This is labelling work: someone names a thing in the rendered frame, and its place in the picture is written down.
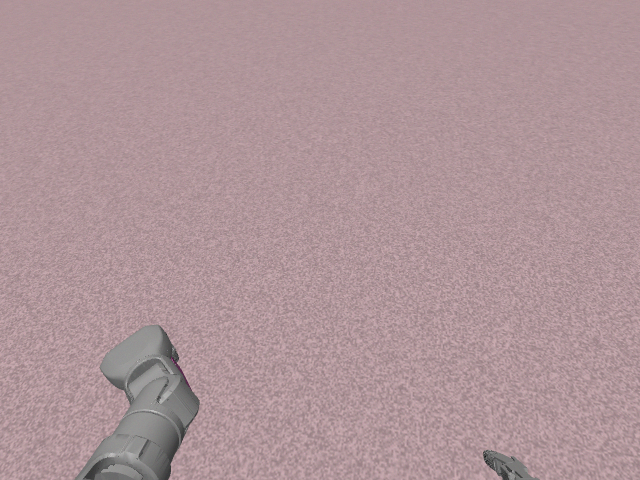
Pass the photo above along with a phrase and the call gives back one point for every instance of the left robot hand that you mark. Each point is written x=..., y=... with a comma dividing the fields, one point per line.
x=149, y=340

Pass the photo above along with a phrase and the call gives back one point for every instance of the cube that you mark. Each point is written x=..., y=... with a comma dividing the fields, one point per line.
x=179, y=370

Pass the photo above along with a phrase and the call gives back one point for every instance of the right robot hand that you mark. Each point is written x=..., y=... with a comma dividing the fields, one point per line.
x=506, y=467

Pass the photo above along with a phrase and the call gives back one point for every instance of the left robot arm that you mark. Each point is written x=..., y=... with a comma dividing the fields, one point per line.
x=143, y=445

